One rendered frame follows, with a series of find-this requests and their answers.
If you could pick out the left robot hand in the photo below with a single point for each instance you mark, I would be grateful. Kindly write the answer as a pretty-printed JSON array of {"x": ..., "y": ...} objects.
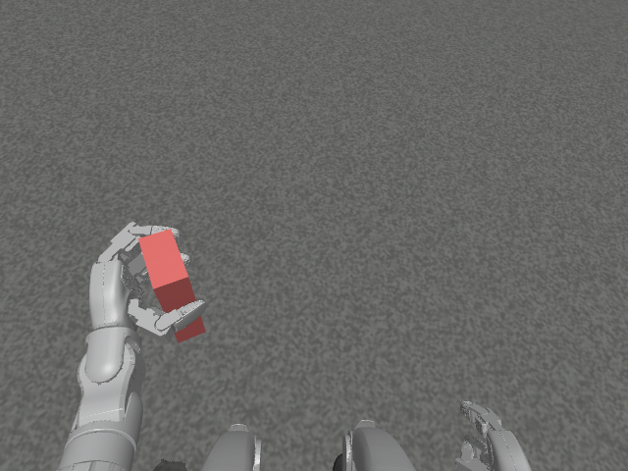
[{"x": 115, "y": 295}]

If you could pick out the right robot hand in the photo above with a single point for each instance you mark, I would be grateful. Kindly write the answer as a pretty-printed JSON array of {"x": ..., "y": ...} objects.
[{"x": 502, "y": 451}]

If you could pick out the left robot arm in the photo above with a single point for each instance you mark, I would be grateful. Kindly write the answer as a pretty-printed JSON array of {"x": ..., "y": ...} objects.
[{"x": 105, "y": 432}]

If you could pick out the carton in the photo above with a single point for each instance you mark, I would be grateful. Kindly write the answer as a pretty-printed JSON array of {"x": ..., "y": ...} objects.
[{"x": 169, "y": 278}]

